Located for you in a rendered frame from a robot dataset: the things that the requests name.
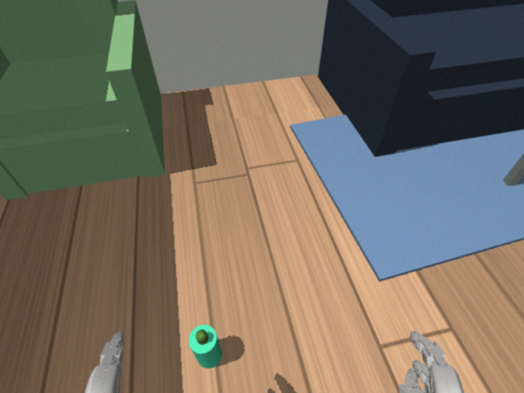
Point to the left robot hand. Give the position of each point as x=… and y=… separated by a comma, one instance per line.
x=105, y=378

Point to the sofa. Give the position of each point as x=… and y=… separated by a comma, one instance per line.
x=413, y=73

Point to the right robot hand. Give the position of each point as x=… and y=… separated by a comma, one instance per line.
x=436, y=375

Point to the armchair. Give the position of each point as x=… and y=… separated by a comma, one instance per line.
x=79, y=99

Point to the bottle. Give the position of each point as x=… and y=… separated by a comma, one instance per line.
x=205, y=346

